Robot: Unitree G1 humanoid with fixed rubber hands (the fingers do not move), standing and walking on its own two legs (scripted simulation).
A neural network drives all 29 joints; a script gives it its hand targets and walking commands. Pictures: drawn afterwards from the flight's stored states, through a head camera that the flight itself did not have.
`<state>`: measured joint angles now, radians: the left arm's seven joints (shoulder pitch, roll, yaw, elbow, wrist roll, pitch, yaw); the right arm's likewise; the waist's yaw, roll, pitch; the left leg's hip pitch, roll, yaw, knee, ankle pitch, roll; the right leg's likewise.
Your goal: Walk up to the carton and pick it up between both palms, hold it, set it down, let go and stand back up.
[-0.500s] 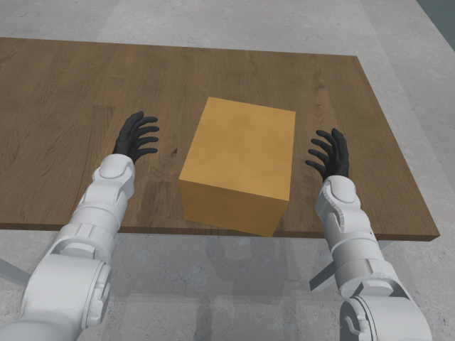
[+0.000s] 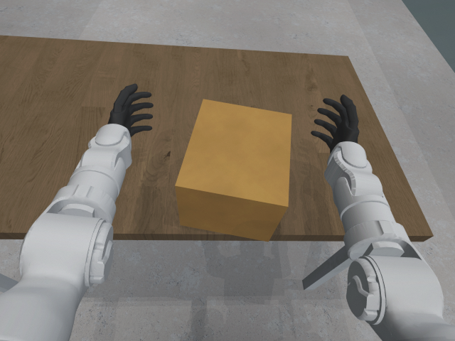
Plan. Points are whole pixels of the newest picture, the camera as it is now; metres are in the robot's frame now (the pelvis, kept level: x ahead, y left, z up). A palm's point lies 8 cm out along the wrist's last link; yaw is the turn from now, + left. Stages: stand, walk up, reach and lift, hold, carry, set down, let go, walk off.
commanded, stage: reach and lift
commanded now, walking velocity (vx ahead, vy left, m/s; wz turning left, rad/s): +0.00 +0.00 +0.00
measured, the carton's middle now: (235, 170) +0.45 -0.04 -0.01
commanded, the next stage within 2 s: none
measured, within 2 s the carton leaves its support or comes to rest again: neither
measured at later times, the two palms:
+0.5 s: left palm (138, 159) +0.45 +0.14 +0.04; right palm (315, 185) +0.39 -0.18 +0.04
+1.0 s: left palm (154, 167) +0.46 +0.12 +0.01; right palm (306, 190) +0.39 -0.18 +0.01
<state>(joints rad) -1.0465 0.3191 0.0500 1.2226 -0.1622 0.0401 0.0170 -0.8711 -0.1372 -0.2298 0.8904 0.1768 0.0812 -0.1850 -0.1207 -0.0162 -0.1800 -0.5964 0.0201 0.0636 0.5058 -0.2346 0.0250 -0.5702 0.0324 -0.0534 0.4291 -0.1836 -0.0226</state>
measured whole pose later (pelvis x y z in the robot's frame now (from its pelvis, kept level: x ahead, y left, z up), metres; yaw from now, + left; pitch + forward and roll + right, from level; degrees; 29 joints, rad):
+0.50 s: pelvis -0.03 +0.00 -0.01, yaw +0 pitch +22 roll -2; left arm -1.09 0.26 0.03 1.49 -0.16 -0.20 0.04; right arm -0.88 -0.01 -0.31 1.12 -0.02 -0.10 -0.18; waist -0.15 0.02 -0.20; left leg -0.75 0.02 0.05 0.58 -0.22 0.03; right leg -0.71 0.03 -0.07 0.49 -0.17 -0.02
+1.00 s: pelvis -0.04 -0.01 -0.03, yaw +2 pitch +30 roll -2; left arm -1.14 0.25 0.03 1.48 -0.11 -0.28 0.04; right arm -0.95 0.04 -0.40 1.15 -0.07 -0.18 -0.20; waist -0.19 0.00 -0.26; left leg -0.99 0.01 0.02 0.70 -0.23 0.02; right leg -0.96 0.01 -0.10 0.64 -0.21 -0.04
